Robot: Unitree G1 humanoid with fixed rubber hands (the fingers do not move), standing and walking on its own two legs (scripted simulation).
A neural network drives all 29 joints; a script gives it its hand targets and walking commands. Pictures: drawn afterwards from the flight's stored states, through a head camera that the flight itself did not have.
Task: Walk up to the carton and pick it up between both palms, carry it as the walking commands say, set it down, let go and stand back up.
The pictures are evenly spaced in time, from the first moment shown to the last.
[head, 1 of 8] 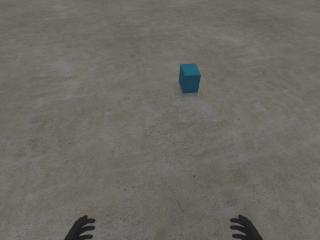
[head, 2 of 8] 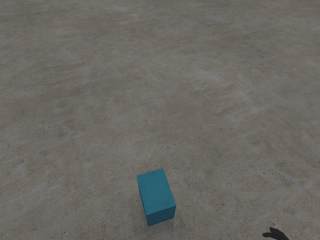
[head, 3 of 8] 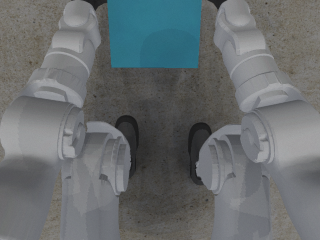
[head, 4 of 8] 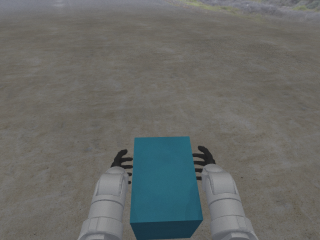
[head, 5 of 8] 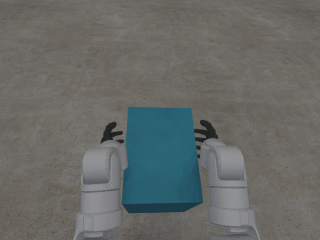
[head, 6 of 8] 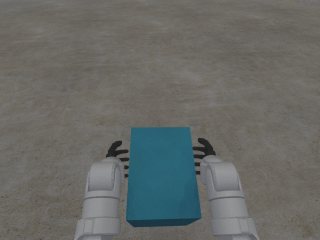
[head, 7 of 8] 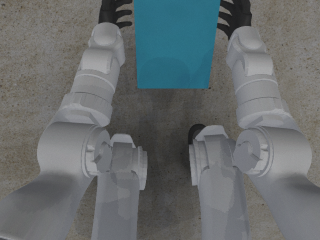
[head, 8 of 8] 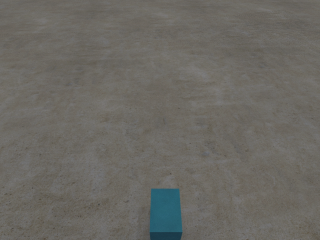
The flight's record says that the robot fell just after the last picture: no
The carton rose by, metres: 0.67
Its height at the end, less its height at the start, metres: +0.00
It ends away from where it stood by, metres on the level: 3.74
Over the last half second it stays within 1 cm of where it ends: yes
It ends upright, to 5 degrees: yes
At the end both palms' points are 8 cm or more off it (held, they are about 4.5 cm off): yes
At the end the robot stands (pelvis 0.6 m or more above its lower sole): yes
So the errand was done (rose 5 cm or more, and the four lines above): yes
